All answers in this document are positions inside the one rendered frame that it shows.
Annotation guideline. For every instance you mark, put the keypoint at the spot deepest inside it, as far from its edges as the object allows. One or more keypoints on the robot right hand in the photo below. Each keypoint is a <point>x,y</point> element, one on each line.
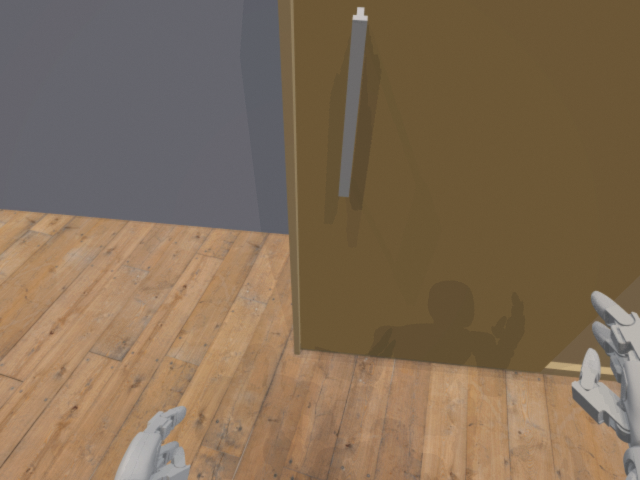
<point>622,345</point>

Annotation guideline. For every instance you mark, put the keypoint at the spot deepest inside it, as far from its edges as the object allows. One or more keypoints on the robot left hand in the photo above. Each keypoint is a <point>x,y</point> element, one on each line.
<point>146,459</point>

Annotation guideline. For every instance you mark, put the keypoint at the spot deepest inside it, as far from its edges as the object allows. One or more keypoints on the handle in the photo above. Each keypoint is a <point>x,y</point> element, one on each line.
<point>357,47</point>

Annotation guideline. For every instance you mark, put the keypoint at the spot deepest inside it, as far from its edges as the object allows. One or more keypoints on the wardrobe door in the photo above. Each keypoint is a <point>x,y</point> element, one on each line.
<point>574,353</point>
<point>495,181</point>

